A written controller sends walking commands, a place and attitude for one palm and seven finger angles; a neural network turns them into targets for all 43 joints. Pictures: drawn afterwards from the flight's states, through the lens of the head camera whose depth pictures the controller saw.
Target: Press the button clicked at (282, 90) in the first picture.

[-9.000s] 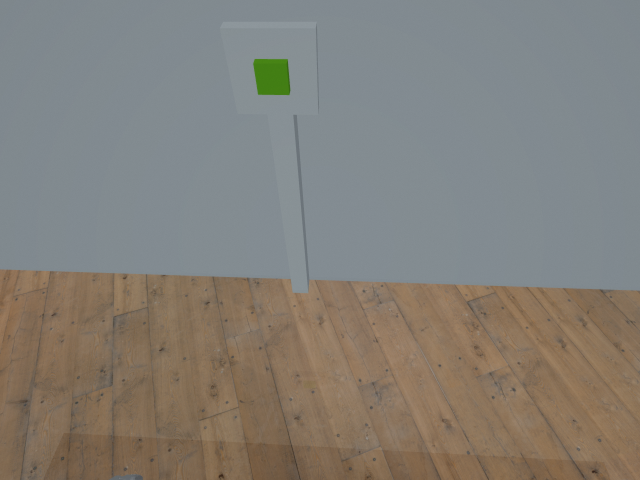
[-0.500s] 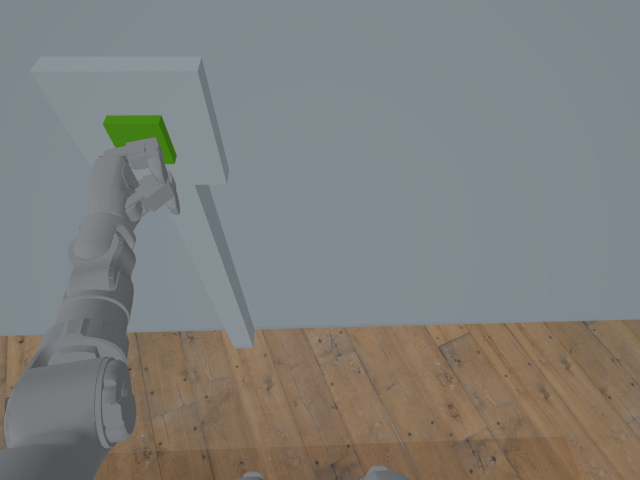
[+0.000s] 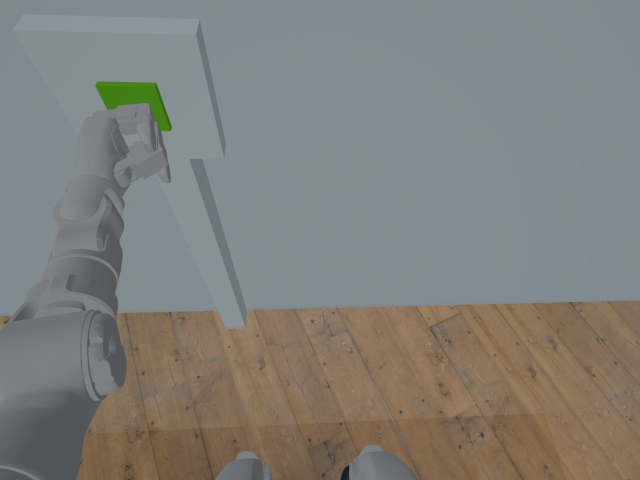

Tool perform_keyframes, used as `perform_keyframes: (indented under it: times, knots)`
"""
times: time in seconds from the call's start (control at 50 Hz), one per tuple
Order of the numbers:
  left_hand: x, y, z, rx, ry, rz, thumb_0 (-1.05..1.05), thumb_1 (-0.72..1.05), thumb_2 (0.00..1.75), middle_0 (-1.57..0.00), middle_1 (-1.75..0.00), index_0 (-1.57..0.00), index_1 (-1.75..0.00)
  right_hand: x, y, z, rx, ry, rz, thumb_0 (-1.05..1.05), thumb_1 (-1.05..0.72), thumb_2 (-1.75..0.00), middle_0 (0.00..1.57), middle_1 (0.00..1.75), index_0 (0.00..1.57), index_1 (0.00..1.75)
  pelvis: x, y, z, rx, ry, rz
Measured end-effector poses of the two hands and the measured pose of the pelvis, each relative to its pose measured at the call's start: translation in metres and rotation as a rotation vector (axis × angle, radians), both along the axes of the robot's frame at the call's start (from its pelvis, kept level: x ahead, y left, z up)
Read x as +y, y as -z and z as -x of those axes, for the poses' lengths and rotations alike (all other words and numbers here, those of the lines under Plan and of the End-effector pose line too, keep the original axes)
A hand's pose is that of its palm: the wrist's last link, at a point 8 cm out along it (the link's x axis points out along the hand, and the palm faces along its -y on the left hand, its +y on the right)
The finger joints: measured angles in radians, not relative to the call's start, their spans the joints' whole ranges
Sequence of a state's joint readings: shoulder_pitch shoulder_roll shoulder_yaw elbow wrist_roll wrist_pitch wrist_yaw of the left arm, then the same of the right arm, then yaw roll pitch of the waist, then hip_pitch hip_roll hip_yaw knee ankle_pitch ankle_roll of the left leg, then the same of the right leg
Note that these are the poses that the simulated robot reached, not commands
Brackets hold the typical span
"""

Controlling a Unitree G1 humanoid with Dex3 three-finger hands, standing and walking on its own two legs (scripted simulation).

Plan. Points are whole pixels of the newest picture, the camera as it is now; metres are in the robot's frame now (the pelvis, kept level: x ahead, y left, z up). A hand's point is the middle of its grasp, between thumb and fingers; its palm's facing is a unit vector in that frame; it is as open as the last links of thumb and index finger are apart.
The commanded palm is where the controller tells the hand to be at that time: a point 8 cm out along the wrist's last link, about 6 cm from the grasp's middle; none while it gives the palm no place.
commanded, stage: hold the button down briefly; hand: left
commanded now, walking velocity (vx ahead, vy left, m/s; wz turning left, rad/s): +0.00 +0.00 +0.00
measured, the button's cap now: (137, 102) +0.54 +0.20 +0.14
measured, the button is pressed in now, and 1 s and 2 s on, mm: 10 0 0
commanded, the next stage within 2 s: pull the fist back off the button in 0.26 s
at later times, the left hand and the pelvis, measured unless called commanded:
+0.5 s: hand (159, 153) +0.49 +0.18 +0.11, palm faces +0.01 -1.00 -0.02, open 2.7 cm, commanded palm +0.48 +0.22 +0.11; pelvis -0.02 +0.00 -0.01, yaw +0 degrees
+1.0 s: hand (165, 174) +0.46 +0.17 +0.10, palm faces +0.00 -1.00 +0.01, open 2.9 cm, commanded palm +0.42 +0.22 +0.11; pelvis +0.02 +0.00 +0.01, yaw -1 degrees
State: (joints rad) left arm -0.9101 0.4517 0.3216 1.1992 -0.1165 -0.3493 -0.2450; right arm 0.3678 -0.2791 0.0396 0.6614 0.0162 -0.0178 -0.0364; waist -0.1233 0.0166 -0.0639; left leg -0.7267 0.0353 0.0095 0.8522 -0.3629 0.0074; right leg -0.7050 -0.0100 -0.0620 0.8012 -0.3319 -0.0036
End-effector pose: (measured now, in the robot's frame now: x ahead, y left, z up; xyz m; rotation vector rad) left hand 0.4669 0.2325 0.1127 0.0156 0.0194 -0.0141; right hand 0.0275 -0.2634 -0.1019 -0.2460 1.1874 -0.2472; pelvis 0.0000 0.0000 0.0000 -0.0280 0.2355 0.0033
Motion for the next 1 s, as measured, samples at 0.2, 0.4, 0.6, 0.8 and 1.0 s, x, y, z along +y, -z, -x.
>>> perform_keyframes:
  times: [0.2,0.4,0.6,0.8,1.0]
  knots:
    - [0.0,0.0,0.0,0.002,-0.016,-0.009,-0.05,0.75,0.96,-1.3,-1.5,-1.37,-1.5,0.001,0.003,0.019,0.014,-0.005,0.005,0.01,-0.9,-0.89,0.21,0.3,0.2,0.3,0.001,0.004,0.011,0.01,-0.005,0.003]
    - [-0.001,0.0,0.0,0.002,-0.018,-0.008,-0.05,0.75,0.96,-1.3,-1.5,-1.37,-1.5,0.0,0.002,0.034,0.028,-0.001,0.015,0.01,-0.9,-0.89,0.21,0.3,0.2,0.3,0.002,0.006,0.016,0.015,-0.006,0.004]
    - [-0.002,0.0,0.002,-0.003,-0.028,0.0,-0.05,0.76,0.96,-1.3,-1.5,-1.36,-1.5,0.0,0.003,0.03,0.025,-0.012,0.006,0.01,-0.9,-0.89,0.21,0.3,0.2,0.3,0.002,0.006,0.014,0.016,-0.005,0.001]
    - [-0.003,0.003,0.012,-0.014,-0.025,0.016,-0.07,0.79,0.94,-1.3,-1.5,-1.32,-1.5,0.003,0.001,0.001,-0.031,-0.01,-0.02,0.01,-0.9,-0.89,0.21,0.3,0.2,0.3,0.0,0.001,0.003,-0.006,0.012,-0.004]
    - [-0.01,0.009,0.028,-0.011,-0.013,0.023,-0.02,0.86,0.91,-1.3,-1.5,-1.3,-1.5,0.008,-0.007,-0.047,-0.13,-0.012,-0.051,0.01,-0.9,-0.89,0.21,0.3,0.2,0.3,-0.001,-0.007,-0.016,-0.039,0.027,-0.011]
